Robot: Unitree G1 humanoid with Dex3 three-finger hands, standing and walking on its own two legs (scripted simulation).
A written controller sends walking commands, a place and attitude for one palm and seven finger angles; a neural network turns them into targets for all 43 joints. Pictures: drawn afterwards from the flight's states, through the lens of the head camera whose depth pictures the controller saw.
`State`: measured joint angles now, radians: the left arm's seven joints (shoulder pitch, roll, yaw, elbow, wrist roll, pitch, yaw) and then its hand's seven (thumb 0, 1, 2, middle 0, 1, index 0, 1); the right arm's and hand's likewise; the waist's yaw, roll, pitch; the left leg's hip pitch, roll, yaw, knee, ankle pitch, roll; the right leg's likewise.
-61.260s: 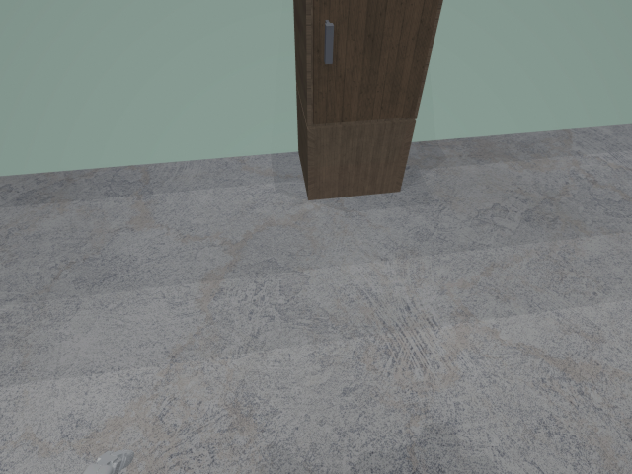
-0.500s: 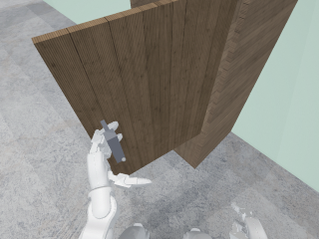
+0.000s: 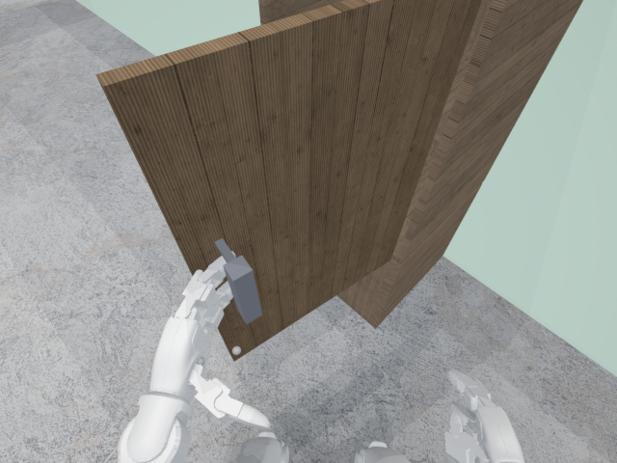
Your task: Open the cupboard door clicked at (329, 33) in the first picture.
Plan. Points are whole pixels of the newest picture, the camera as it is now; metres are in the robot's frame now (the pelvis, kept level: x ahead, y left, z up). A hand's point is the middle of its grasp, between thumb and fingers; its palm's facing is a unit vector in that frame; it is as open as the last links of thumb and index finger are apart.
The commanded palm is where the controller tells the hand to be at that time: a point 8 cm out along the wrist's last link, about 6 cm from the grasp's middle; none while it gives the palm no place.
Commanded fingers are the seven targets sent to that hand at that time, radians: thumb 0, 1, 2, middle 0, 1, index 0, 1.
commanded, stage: slide the hand sideways off the handle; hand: left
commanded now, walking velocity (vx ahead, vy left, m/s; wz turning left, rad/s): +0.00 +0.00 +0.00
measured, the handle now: (236, 280) +0.33 +0.12 +0.05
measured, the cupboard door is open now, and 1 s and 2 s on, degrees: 80 80 80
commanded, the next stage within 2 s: draw the hand back to the body in 0.66 s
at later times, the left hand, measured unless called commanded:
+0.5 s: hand (182, 385) +0.20 +0.16 +0.05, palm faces -0.04 -1.00 -0.04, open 16.3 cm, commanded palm +0.17 +0.22 +0.05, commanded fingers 0.00 -0.50 0.30 -0.15 -0.30 -0.15 -0.30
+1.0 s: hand (146, 380) +0.19 +0.18 +0.09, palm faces -0.04 -1.00 -0.08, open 16.3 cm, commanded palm +0.16 +0.24 +0.09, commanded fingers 0.00 -0.50 0.30 -0.15 -0.30 -0.15 -0.30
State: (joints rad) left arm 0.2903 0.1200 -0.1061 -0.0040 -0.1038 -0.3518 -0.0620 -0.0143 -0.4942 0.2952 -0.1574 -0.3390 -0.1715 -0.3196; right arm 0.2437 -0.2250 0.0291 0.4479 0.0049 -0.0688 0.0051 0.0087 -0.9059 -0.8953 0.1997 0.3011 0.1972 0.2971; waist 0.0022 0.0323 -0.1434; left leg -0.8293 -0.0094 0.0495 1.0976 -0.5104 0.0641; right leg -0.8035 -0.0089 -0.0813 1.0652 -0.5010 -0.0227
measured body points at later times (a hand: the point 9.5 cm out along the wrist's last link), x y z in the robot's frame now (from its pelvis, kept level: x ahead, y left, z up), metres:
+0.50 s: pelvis +0.01 -0.01 -0.01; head +0.07 +0.00 +0.43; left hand +0.20 +0.21 +0.05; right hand +0.20 -0.23 -0.08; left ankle +0.02 +0.08 -0.66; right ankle +0.01 -0.11 -0.66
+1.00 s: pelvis +0.00 -0.02 +0.00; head +0.04 -0.02 +0.45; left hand +0.19 +0.23 +0.10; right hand +0.19 -0.24 -0.07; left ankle +0.02 +0.08 -0.66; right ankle +0.01 -0.11 -0.66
